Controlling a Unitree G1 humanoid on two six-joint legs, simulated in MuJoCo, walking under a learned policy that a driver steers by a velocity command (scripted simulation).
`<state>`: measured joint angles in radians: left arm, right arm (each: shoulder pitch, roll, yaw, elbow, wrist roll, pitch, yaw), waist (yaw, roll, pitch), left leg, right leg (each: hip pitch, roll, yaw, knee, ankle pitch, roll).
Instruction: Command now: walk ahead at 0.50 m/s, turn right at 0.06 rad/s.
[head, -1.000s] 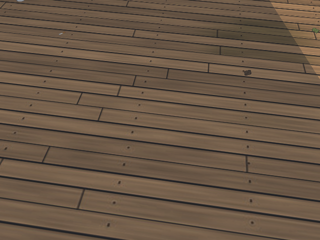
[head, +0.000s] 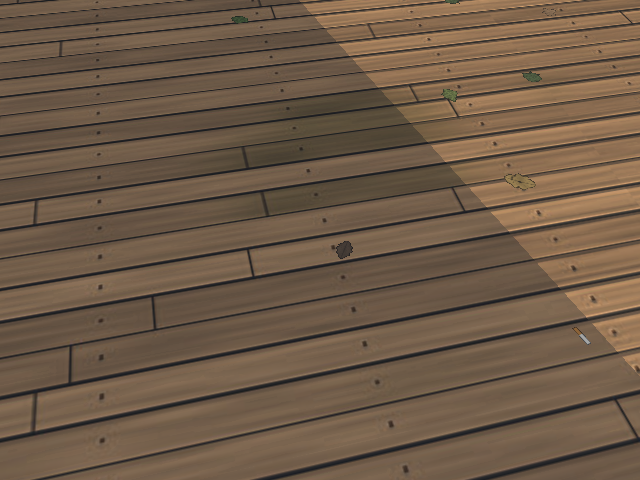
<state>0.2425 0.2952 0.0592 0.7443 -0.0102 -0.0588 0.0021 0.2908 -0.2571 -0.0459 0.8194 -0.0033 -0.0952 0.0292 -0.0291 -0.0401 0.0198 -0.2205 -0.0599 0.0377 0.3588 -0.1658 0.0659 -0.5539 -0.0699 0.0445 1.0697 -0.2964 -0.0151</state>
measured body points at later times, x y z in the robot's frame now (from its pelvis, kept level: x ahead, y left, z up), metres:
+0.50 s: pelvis +0.28 -0.07 +0.00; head +0.30 -0.08 +0.45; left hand +0.38 +0.21 -0.11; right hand +0.38 -0.34 -0.13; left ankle +0.26 +0.09 -0.66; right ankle +0.31 -0.15 -0.74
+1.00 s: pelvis +0.55 +0.01 -0.01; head +0.59 +0.03 +0.44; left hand +0.59 +0.31 -0.13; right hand +0.75 -0.22 -0.11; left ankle +0.59 +0.09 -0.74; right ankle +0.48 -0.15 -0.65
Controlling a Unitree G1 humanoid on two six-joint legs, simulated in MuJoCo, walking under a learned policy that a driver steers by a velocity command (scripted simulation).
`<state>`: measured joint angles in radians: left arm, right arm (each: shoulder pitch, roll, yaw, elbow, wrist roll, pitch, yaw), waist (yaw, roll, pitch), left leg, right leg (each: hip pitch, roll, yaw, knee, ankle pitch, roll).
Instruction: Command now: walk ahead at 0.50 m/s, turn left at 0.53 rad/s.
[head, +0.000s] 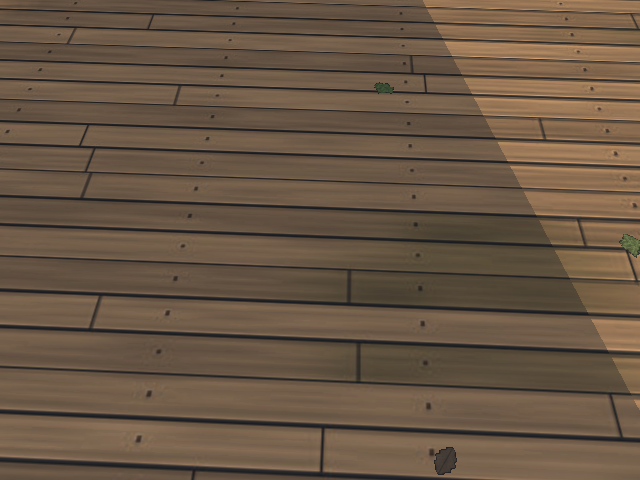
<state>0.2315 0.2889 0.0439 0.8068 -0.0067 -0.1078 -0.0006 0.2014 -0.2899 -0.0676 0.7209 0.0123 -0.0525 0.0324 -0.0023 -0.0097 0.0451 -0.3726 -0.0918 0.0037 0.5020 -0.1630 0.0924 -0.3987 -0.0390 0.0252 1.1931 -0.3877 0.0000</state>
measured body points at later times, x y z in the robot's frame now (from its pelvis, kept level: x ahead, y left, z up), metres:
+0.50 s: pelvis +0.27 -0.05 +0.01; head +0.30 -0.05 +0.45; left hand +0.35 +0.24 -0.09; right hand +0.43 -0.30 -0.12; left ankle +0.18 +0.08 -0.65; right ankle +0.34 -0.14 -0.73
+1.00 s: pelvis +0.36 -0.01 +0.00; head +0.37 +0.00 +0.45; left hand +0.39 +0.27 -0.13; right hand +0.57 -0.21 -0.10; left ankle +0.35 +0.12 -0.73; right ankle +0.34 -0.14 -0.73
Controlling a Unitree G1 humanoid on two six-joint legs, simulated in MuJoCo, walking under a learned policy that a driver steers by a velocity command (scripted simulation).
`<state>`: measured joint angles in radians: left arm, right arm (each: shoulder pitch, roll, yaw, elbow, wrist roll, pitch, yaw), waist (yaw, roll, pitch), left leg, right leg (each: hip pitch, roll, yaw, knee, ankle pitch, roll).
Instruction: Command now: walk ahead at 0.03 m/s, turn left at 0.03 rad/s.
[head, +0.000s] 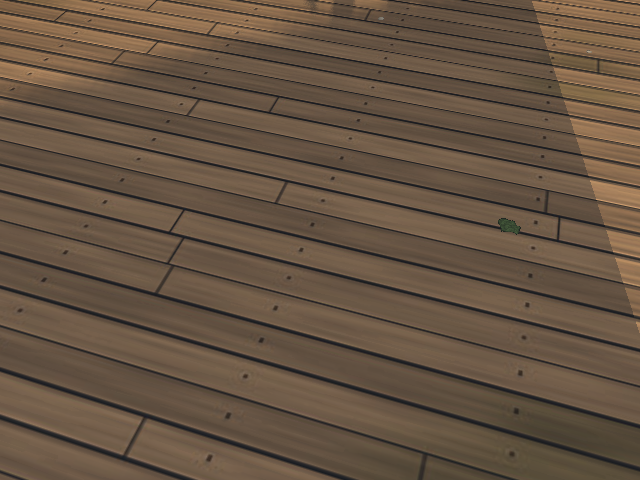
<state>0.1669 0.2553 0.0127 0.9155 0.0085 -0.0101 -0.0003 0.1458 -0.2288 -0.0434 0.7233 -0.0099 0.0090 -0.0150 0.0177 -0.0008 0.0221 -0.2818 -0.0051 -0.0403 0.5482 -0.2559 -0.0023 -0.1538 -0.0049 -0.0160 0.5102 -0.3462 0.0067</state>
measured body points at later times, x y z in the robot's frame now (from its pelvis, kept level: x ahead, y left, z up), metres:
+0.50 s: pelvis -0.01 +0.00 +0.00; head +0.00 +0.00 +0.45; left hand +0.04 +0.26 -0.14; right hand +0.09 -0.26 -0.13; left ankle +0.02 +0.12 -0.73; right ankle -0.05 -0.12 -0.73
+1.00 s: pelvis -0.01 +0.00 +0.00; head +0.00 +0.00 +0.45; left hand -0.02 +0.24 -0.15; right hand +0.04 -0.25 -0.15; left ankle +0.02 +0.12 -0.73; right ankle -0.05 -0.12 -0.73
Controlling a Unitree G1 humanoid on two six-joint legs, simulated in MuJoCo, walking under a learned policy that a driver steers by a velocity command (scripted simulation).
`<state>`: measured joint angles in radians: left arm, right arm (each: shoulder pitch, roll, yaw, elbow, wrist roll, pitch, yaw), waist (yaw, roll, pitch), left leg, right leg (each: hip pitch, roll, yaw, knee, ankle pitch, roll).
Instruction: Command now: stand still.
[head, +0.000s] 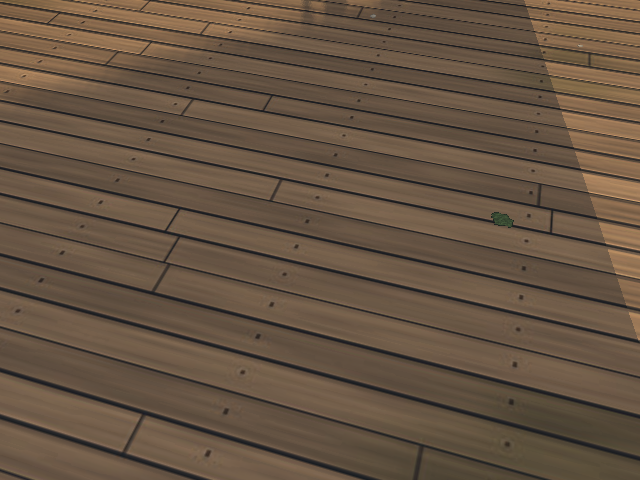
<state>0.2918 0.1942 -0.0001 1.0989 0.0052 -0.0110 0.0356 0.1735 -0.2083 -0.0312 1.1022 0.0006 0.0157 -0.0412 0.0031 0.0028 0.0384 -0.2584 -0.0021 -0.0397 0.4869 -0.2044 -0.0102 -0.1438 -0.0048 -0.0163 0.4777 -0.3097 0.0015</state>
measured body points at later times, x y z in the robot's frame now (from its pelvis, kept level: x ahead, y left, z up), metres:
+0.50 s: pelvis +0.03 +0.01 +0.00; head +0.02 +0.01 +0.45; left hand -0.02 +0.25 -0.16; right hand +0.05 -0.24 -0.15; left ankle +0.02 +0.12 -0.72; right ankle -0.03 -0.12 -0.74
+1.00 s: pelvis +0.21 +0.02 -0.01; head +0.23 +0.01 +0.44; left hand +0.39 +0.24 -0.13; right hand +0.13 -0.23 -0.16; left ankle +0.06 +0.12 -0.73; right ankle +0.32 -0.08 -0.74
